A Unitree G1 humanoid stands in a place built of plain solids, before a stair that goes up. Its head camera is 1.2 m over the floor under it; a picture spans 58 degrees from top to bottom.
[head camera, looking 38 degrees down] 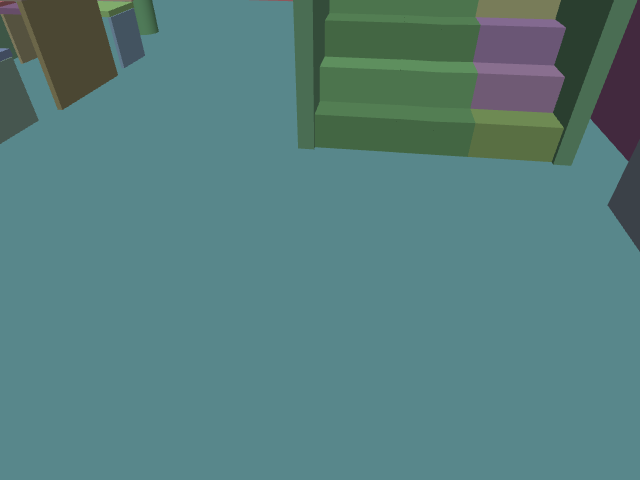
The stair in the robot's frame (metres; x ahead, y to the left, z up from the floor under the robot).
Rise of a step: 0.21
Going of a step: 0.22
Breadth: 1.40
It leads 8 degrees to the right of straight ahead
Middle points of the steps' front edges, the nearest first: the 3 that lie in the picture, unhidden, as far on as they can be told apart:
2.37 -0.66 0.21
2.59 -0.69 0.42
2.81 -0.72 0.63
